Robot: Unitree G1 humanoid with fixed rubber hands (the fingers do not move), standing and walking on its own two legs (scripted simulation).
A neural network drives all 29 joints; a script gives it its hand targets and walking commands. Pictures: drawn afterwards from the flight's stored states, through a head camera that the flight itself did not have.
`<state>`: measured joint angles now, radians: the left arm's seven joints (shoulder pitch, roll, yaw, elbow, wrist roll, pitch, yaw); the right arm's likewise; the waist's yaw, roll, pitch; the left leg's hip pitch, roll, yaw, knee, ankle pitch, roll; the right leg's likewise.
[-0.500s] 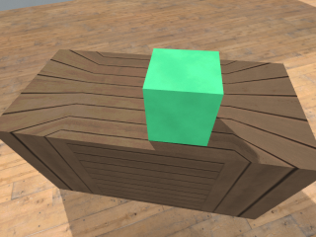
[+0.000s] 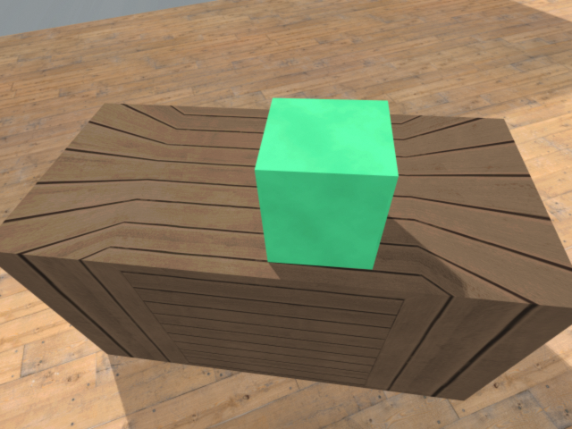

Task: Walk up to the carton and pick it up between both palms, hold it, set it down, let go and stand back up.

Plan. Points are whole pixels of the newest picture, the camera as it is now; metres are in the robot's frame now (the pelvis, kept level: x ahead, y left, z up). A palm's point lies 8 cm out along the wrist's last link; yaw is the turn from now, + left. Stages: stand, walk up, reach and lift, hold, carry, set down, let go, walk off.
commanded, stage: stand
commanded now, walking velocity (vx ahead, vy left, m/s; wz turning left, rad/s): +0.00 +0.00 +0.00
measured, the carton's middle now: (324, 186) +0.54 -0.03 +0.00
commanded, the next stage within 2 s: none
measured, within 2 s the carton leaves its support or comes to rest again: neither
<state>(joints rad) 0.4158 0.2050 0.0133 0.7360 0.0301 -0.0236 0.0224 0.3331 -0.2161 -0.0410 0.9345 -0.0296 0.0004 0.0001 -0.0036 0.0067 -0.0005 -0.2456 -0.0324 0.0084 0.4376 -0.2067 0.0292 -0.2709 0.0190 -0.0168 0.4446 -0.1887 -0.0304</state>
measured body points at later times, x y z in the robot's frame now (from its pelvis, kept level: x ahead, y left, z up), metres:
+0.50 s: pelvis +0.01 +0.00 +0.00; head +0.01 +0.00 +0.45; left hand +0.02 +0.23 -0.14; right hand +0.02 -0.24 -0.15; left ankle +0.01 +0.10 -0.74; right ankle +0.03 -0.10 -0.74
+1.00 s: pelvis -0.01 +0.01 +0.00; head +0.00 +0.00 +0.45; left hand -0.03 +0.23 -0.15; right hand -0.04 -0.21 -0.16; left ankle +0.01 +0.10 -0.74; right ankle +0.03 -0.10 -0.74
